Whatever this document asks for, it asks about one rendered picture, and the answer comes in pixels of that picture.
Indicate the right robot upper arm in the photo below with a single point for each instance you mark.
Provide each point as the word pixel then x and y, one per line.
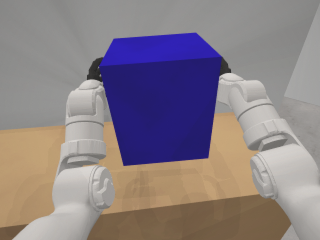
pixel 287 175

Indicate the left robot hand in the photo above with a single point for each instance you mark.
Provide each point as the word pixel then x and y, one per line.
pixel 94 71

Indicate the robot left forearm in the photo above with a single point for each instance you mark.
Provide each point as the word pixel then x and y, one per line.
pixel 84 122

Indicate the robot right forearm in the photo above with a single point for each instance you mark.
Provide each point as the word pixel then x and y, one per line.
pixel 262 126

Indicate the left robot upper arm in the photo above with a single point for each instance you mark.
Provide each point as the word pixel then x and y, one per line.
pixel 79 195

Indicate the carton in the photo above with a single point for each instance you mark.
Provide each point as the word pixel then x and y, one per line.
pixel 161 92

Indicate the pedestal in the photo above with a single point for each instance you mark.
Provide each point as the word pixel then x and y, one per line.
pixel 212 198

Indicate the right robot hand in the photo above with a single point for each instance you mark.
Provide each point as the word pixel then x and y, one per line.
pixel 224 68

